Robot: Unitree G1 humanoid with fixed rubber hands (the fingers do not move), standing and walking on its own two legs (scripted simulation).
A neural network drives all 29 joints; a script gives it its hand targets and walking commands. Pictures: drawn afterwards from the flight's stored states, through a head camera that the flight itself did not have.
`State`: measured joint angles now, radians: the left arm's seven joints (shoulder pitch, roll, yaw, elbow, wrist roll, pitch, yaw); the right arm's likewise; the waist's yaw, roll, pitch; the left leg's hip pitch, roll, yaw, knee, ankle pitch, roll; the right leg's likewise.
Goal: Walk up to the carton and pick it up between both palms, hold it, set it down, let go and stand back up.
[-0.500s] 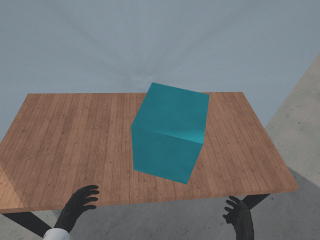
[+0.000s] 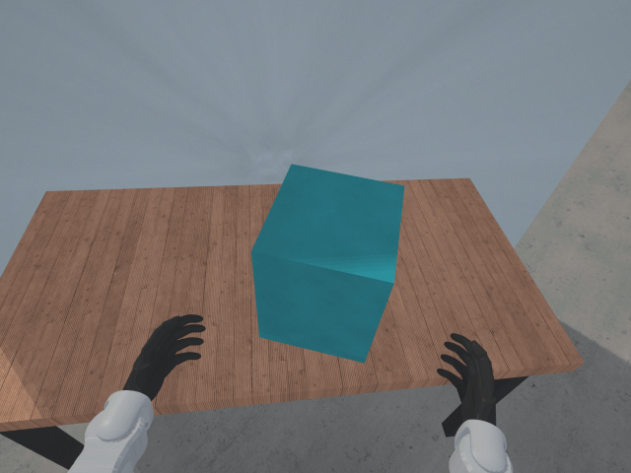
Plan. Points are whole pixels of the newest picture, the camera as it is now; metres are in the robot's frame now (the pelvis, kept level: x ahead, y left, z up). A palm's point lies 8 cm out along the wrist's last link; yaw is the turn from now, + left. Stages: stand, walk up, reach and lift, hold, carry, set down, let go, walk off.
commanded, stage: reach and lift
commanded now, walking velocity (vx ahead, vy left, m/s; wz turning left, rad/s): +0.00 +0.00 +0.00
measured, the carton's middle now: (328, 265) +0.46 -0.03 -0.06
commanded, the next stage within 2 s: none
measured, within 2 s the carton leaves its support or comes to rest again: neither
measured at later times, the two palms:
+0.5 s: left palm (172, 297) +0.33 +0.19 +0.03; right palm (475, 347) +0.26 -0.21 +0.02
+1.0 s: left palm (192, 240) +0.39 +0.17 +0.08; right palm (485, 301) +0.31 -0.23 +0.06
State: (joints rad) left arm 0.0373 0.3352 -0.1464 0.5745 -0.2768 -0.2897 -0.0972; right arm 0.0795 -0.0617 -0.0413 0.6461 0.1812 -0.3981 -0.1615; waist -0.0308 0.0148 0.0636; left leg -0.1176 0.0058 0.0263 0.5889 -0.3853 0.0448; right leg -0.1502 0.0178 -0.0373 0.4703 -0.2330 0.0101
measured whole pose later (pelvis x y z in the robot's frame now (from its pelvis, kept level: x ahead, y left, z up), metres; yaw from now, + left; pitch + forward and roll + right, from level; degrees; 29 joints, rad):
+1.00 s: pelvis -0.01 -0.01 +0.01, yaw +0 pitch +1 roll -2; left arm -0.63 0.36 -0.07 0.97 -0.26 -0.04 -0.10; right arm -0.43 -0.10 -0.03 0.73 0.23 -0.06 -0.22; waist -0.11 -0.01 -0.01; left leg -0.20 0.00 0.03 0.49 -0.30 0.03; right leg -0.24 0.02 -0.03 0.39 -0.16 0.00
